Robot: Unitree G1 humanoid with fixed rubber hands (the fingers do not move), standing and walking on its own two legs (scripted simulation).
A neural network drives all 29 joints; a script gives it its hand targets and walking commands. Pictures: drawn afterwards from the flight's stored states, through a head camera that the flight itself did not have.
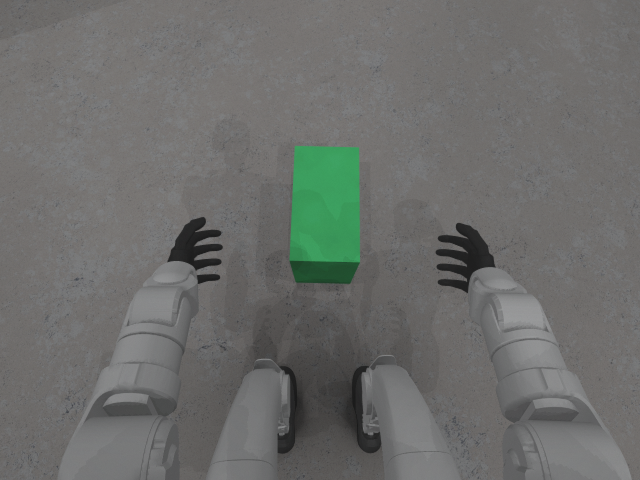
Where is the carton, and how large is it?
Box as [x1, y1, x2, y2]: [289, 146, 359, 283]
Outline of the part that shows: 295,146 289,259 296,282 349,283 359,262 358,147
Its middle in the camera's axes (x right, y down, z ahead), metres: +0.01 -0.05 +1.02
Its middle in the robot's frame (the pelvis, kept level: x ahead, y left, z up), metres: +0.59 -0.02 -0.56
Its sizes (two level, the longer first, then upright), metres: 0.284 0.155 0.266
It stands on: the floor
